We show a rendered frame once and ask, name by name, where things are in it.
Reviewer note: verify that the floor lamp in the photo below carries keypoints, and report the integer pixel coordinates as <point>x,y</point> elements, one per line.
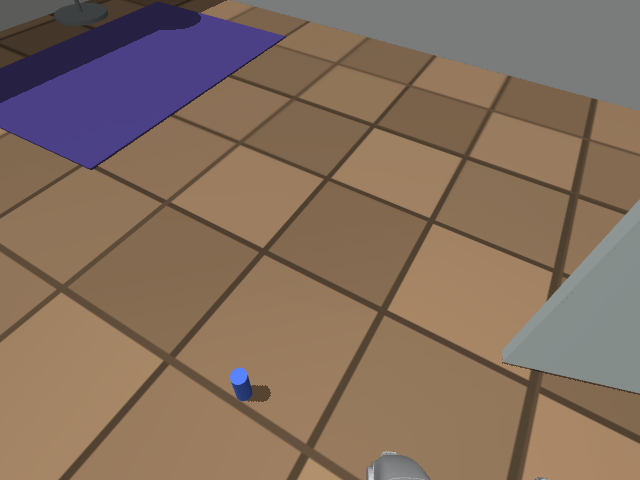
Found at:
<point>80,14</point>

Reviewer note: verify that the can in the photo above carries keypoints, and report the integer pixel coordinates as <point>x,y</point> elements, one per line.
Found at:
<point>241,384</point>

